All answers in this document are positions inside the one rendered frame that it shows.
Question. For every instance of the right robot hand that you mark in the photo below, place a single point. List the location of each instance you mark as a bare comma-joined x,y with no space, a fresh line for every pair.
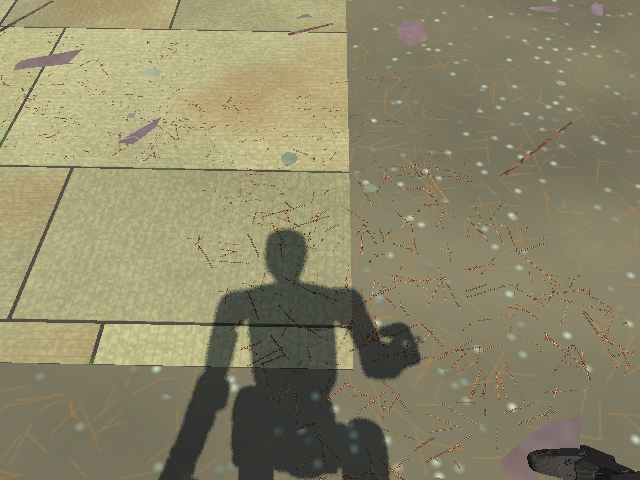
585,463

